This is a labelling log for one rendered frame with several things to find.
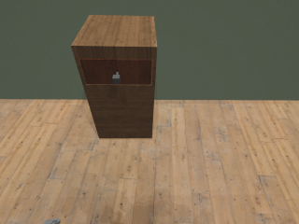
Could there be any drawer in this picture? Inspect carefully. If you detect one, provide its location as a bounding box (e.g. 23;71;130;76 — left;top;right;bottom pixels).
79;58;152;85

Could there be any handle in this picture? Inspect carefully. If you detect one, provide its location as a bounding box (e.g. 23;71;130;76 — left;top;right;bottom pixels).
112;72;121;84

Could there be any cabinet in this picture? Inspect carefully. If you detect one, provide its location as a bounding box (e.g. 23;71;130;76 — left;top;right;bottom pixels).
71;15;158;139

